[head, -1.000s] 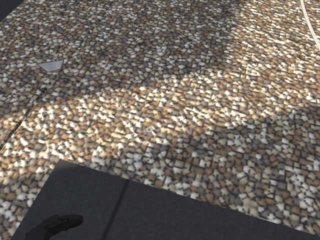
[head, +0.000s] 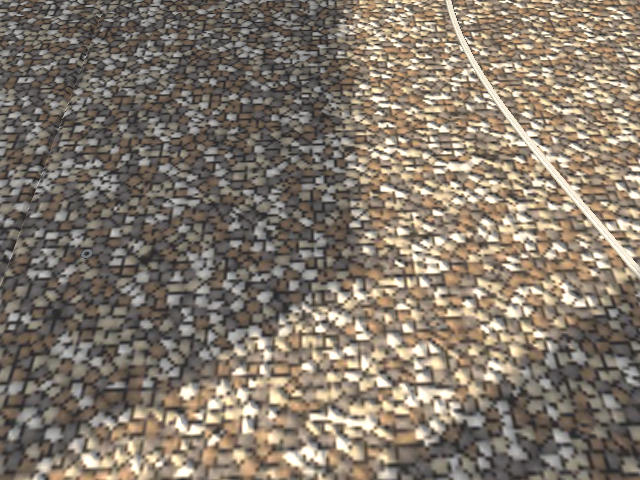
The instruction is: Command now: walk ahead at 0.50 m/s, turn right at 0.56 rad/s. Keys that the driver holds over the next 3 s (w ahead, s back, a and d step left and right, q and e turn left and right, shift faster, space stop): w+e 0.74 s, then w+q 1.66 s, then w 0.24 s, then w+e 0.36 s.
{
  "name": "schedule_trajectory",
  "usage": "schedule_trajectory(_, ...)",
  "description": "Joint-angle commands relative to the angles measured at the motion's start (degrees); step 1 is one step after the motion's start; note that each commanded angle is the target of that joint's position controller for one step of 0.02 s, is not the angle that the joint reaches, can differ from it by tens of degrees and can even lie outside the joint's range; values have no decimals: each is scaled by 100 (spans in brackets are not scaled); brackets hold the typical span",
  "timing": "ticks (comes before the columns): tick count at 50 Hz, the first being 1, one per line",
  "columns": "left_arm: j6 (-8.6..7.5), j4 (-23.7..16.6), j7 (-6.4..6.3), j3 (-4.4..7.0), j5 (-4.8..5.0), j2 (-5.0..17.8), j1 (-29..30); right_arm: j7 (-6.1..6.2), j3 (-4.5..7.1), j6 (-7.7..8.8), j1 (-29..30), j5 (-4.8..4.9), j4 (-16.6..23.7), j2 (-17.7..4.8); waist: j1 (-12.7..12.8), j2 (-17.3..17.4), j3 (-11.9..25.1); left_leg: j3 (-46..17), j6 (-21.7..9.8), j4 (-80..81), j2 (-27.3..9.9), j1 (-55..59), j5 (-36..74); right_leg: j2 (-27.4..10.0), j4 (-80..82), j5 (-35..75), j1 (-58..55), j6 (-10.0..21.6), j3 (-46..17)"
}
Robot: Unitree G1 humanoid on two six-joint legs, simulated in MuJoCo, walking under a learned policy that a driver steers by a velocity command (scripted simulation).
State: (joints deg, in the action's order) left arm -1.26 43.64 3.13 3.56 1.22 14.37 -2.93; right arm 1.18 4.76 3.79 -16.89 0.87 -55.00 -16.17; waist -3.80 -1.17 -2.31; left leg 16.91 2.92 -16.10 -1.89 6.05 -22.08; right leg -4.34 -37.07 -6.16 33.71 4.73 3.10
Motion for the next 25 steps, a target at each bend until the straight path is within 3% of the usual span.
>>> schedule_trajectory(1,-31,-173,0,385,43,902,-1044,44,256,-93,359,89,379,-1210,1010,530,593,-210,-743,-1868,-1359,-315,5913,682,312,-339,-1675,427,500)
schedule_trajectory(2,12,108,-108,614,55,1349,-2056,56,195,-83,296,1,449,-1075,1427,167,1117,-179,-468,-3488,-1133,-1480,4786,585,483,-223,-3412,682,-64)
schedule_trajectory(3,17,144,-193,722,107,2027,-2036,-4,-59,37,-105,-252,753,-183,786,-1442,1363,-409,-85,-5558,-76,-4036,-414,-869,932,-818,-5118,1557,-3051)
schedule_trajectory(4,-95,-113,-147,600,3,1822,-2159,-81,-91,310,179,-33,911,-394,952,-1005,2333,-1950,-110,-6493,400,-4894,-1379,-1542,1995,-1775,-5728,2133,-5281)
schedule_trajectory(5,-192,-64,-122,483,-49,1403,-2018,-136,-7,467,840,205,1081,-723,1113,-552,1630,-2171,-271,-6509,97,-5504,-834,-1429,2208,-1380,-5432,1779,-4604)
schedule_trajectory(6,-259,-90,-132,425,-21,1189,-1727,-127,-32,548,935,178,1094,-696,923,-273,1119,-2158,-400,-6063,-175,-5434,-307,-1185,2126,-876,-4685,1552,-3782)
schedule_trajectory(7,-282,-187,-137,363,-16,977,-1253,-76,0,557,886,18,992,-718,644,57,808,-2181,-392,-5535,-397,-4981,52,-936,2114,-273,-3820,1356,-3165)
schedule_trajectory(8,-295,-294,-155,296,-62,797,-956,-61,61,494,777,-64,947,-810,431,7,686,-2224,-368,-5154,-530,-4505,270,-754,2203,280,-3214,1259,-2749)
schedule_trajectory(9,-298,-347,-177,277,-97,777,-871,-74,84,409,714,-83,953,-812,321,-43,638,-2228,-317,-4934,-558,-4220,382,-679,2325,533,-2871,1251,-2612)
schedule_trajectory(11,-319,-326,-246,303,-49,904,-996,-70,59,287,785,-151,1024,-636,273,33,516,-2108,-144,-4373,-516,-4090,575,-580,2446,1031,-2475,1280,-2295)
schedule_trajectory(14,-302,-268,-372,355,-17,1092,-1287,-61,-15,234,1417,-188,1253,-438,447,-32,272,-2009,52,-3136,-322,-4172,1612,-312,2511,1016,-2189,1114,-1896)
schedule_trajectory(17,-248,-219,-412,354,-3,1076,-1503,-132,-85,269,1976,-128,1431,-309,688,-269,151,-1938,48,-1898,-29,-3739,2656,-56,2448,453,-1935,828,-1704)
schedule_trajectory(22,-177,-74,-433,344,33,1008,-1879,-241,-44,364,2345,-43,1673,-545,807,-399,142,-2129,-104,-1140,138,-3533,2527,-317,1875,109,-2558,691,-2341)
schedule_trajectory(24,-131,-95,-465,357,10,1038,-1839,-266,5,428,2137,-33,1652,-674,664,-566,194,-2122,-242,-1037,175,-3264,1992,-418,1514,354,-2800,629,-2631)
schedule_trajectory(25,-108,-133,-469,343,6,996,-1753,-256,49,460,1768,-39,1559,-738,458,-648,315,-2020,-356,-867,219,-2783,1912,-332,1241,625,-2791,553,-2660)
